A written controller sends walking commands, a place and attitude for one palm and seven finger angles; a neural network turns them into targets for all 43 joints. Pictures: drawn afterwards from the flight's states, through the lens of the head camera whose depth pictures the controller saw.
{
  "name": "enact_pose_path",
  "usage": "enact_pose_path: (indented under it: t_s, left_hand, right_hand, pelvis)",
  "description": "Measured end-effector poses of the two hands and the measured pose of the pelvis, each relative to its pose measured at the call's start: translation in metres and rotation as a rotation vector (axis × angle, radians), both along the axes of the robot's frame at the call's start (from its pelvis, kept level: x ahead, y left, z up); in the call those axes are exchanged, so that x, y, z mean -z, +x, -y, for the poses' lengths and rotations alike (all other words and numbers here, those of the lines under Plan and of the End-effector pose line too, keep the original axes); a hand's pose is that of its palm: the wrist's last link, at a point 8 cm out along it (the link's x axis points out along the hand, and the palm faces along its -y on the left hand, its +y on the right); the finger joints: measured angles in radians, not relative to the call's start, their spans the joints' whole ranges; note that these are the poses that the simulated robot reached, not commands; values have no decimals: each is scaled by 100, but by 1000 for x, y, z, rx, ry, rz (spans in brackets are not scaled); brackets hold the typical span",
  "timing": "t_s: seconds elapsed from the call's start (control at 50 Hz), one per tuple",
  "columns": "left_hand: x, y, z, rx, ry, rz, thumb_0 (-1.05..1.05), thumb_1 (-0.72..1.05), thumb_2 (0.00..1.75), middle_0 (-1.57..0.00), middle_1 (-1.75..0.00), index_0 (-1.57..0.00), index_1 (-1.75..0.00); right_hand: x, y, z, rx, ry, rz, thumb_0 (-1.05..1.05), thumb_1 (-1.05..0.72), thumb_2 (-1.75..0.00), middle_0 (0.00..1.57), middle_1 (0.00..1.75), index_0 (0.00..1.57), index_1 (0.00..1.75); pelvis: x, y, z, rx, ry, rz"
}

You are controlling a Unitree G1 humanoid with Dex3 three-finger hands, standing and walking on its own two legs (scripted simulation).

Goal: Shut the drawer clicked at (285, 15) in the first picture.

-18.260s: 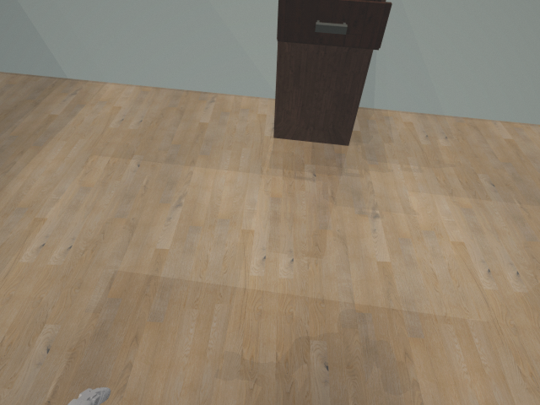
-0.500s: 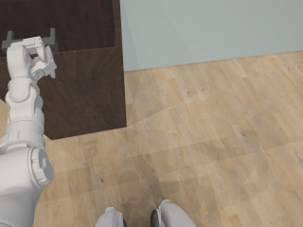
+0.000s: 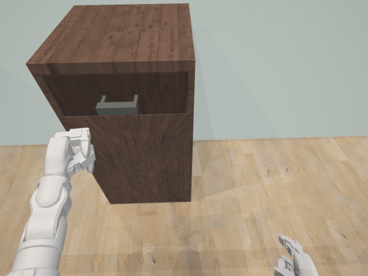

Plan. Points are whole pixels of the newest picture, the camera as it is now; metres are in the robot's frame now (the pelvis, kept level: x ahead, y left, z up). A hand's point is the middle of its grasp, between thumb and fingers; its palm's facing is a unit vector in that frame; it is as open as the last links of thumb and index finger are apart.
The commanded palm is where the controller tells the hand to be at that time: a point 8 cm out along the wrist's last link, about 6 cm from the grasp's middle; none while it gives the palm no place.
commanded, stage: draw the hand back to the body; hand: left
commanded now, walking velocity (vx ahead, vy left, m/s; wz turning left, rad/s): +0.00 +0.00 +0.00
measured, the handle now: (118, 103) +0.59 +0.23 +0.03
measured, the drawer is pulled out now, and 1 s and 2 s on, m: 0.00 0.00 0.00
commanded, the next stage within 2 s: step back with the hand held close in 0.78 s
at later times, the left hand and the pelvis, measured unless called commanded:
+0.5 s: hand (40, 201) +0.20 +0.23 +0.17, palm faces +0.35 -0.87 -0.35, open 3.3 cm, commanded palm +0.15 +0.27 +0.18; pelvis -0.01 -0.01 +0.02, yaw +0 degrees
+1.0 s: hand (15, 213) +0.17 +0.24 +0.19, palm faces +0.40 -0.81 -0.42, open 3.3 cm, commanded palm +0.12 +0.27 +0.19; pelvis -0.01 -0.01 +0.02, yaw +0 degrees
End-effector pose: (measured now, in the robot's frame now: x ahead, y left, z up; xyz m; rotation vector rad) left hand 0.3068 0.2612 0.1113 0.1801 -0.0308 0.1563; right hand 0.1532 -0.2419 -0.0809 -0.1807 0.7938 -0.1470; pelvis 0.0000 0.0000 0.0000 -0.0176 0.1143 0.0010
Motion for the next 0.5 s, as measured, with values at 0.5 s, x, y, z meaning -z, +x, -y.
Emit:
enact_pose_path:
  t_s: [0.5]
  left_hand:
    - [-69, -142, -7, -180, 214, 84, 2, 89, 90, -140, -160, -141, -160]
  right_hand:
    - [-19, 10, -21, -97, 30, 84, 1, -90, -90, 20, 30, 20, 30]
  pelvis:
    - [-21, -6, 5, 0, 11, 175]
